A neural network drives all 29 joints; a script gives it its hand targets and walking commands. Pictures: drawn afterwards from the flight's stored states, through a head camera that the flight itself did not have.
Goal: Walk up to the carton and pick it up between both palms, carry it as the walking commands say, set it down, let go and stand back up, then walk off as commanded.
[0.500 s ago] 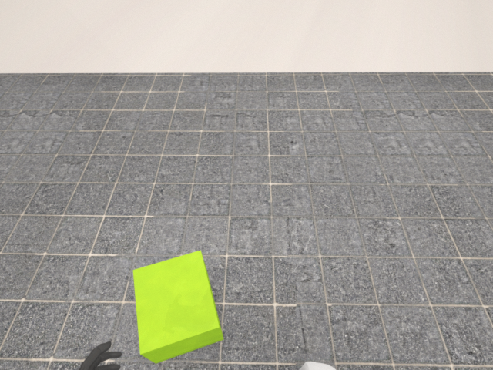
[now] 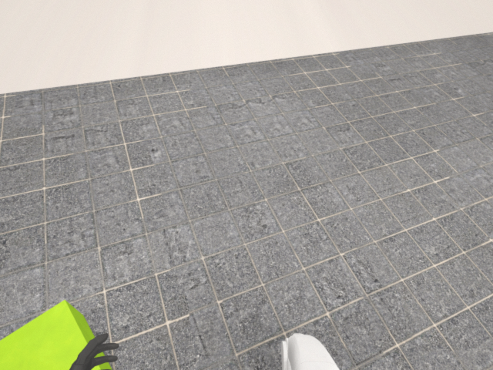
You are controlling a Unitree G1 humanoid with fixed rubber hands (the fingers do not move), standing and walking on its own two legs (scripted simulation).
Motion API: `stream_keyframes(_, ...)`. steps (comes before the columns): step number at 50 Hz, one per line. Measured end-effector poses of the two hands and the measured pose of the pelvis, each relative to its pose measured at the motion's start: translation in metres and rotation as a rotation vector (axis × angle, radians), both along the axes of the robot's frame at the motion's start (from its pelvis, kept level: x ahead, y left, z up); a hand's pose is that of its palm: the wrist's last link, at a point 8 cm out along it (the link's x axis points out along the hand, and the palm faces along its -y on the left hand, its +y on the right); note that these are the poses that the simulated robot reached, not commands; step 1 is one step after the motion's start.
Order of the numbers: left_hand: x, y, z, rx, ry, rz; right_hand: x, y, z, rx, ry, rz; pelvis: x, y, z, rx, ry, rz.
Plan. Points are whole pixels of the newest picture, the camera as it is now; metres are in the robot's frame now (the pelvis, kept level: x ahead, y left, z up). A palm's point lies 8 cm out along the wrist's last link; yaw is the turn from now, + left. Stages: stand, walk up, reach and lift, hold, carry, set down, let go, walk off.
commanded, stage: walk off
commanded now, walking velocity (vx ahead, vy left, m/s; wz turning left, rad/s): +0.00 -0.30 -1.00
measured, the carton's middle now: out of the picture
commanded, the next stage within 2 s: stand in 1.10 s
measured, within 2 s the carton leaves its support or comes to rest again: neither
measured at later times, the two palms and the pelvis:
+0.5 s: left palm (236, 335) +0.20 +0.02 -0.15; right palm out of the picture +0.03 -0.49 -0.12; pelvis +0.03 -0.20 -0.02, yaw -26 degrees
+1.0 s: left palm (400, 322) +0.23 -0.31 -0.14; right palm out of the picture -0.27 -0.60 -0.14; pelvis -0.05 -0.37 -0.02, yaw -54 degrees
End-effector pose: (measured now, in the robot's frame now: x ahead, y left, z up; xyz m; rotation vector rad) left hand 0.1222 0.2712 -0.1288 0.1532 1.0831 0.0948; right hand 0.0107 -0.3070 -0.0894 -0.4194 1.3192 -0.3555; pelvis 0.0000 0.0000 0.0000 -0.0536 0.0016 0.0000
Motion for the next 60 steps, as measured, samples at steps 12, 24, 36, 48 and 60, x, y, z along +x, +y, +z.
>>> stream_keyframes(12,0.083,-0.166,-0.007,0.086,-0.02,-0.264,-0.031,-0.141,-0.056,0.066,0.031,-0.225,0.026,-0.125,-0.03,0.042,0.018,-0.197)
stream_keyframes(24,0.074,-0.244,-0.019,0.067,0.116,-0.379,0.028,-0.18,-0.031,0.083,-0.21,-0.309,0.028,-0.196,-0.014,0.034,0.024,-0.437)
stream_keyframes(36,0.164,-0.395,0.002,0.02,0.011,-0.712,-0.183,-0.21,0.004,-0.021,-0.005,-0.702,0.016,-0.26,0.001,0.007,-0.009,-0.7)
stream_keyframes(48,0.119,-0.579,-0.007,0.073,-0.017,-0.982,-0.296,-0.269,-0.048,0.088,0.008,-0.949,-0.041,-0.365,-0.023,0.046,0.0,-0.905)
stream_keyframes(60,0.074,-0.632,-0.025,0.092,0.073,-1.089,-0.28,-0.321,-0.029,0.014,-0.208,-1.016,-0.08,-0.412,-0.016,0.018,0.012,-1.124)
